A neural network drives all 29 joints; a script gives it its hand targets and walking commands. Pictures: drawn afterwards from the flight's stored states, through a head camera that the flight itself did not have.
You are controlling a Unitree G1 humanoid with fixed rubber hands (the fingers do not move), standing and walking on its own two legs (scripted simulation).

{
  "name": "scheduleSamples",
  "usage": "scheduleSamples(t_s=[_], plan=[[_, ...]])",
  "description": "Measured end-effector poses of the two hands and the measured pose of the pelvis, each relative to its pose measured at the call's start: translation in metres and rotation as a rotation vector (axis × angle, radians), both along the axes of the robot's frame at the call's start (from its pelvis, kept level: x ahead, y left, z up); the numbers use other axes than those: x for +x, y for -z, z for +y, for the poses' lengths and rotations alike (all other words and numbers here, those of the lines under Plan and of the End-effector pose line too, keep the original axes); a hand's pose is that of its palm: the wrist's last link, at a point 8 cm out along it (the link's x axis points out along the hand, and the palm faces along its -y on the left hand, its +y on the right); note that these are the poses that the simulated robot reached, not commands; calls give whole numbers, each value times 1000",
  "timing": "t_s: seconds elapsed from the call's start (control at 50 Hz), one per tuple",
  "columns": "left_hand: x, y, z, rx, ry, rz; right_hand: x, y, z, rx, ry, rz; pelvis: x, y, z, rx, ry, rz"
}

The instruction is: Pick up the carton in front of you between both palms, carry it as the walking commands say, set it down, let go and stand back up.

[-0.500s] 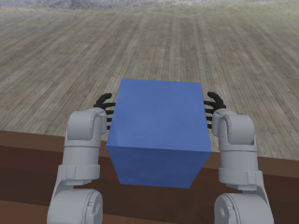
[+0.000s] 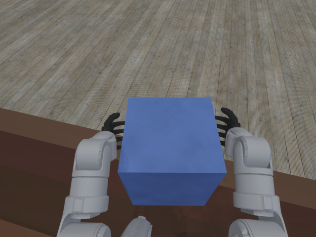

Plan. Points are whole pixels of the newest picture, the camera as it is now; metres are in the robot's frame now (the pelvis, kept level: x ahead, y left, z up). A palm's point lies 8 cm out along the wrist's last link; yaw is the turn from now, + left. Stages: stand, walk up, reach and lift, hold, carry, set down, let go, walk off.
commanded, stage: carry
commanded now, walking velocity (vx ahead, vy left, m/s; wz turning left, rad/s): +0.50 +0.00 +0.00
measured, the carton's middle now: (168, 155) +0.35 +0.03 -0.01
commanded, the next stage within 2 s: none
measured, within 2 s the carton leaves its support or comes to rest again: neither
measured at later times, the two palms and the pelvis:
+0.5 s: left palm (149, 77) +0.75 +0.16 -0.08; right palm (218, 84) +0.73 -0.14 -0.07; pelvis +0.40 +0.04 -0.15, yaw +1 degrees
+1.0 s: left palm (151, 54) +1.13 +0.21 -0.22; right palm (199, 58) +1.15 -0.09 -0.23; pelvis +0.80 +0.04 -0.33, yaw +0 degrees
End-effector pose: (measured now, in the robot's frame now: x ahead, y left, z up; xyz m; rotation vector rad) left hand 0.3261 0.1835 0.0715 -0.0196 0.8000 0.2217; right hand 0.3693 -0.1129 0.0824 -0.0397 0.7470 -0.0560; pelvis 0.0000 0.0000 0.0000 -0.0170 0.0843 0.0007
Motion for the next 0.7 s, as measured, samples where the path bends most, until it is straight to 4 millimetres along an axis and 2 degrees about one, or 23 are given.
scheduleSamples(t_s=[0.04,0.1,0.18,0.24,0.36,0.46,0.52,0.58,0.64,0.7], plan=[[27,13,6,1,-11,11,28,16,6,6,-6,11,30,8,1,3,3,1],[78,23,14,23,-12,-21,77,34,14,29,-3,-22,79,28,8,0,9,-7],[164,38,20,29,19,-120,150,52,18,23,25,-121,158,73,22,-17,0,-29],[232,61,11,19,88,-154,196,71,8,-17,73,-156,211,109,31,14,-12,-48],[325,114,-18,5,190,-20,258,126,-19,4,171,-17,295,127,48,19,-2,-25],[395,145,-27,-25,192,-8,327,147,-28,2,197,-3,365,140,48,14,-6,-13],[443,157,-29,-44,177,-56,380,153,-30,-9,187,-51,414,158,41,21,-12,-19],[494,166,-27,-23,148,-131,442,161,-28,-3,156,-125,470,189,34,37,-8,-39],[539,179,-13,20,90,-195,508,177,-14,7,75,-188,525,230,26,32,-2,-56],[573,208,4,29,48,-151,559,205,4,-5,15,-147,564,254,19,10,1,-47]])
